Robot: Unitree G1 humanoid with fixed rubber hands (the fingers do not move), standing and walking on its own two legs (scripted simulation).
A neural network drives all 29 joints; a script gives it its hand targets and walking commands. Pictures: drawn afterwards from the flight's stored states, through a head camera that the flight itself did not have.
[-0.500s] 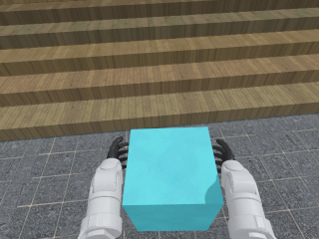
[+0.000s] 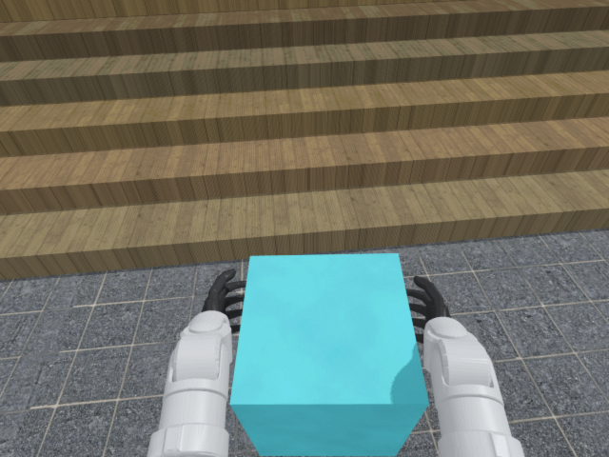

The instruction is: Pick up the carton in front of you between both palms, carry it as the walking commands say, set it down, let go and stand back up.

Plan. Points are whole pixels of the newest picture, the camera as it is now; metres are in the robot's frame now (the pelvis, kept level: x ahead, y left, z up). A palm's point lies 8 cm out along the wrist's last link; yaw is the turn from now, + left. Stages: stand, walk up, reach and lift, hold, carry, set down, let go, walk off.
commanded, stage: hold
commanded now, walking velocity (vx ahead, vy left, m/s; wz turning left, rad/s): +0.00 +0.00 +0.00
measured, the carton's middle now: (325, 359) +0.27 +0.00 -0.04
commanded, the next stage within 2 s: carry in 0.68 s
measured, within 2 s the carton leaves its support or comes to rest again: neither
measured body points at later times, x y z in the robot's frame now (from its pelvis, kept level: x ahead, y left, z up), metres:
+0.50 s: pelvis -0.01 +0.00 +0.00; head -0.06 +0.00 +0.45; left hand +0.29 +0.15 +0.04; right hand +0.28 -0.15 +0.04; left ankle +0.01 +0.13 -0.74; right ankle +0.01 -0.13 -0.74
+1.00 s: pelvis +0.05 +0.01 -0.01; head +0.03 +0.02 +0.44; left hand +0.36 +0.17 +0.07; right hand +0.35 -0.14 +0.06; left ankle +0.00 +0.14 -0.74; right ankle +0.04 -0.10 -0.74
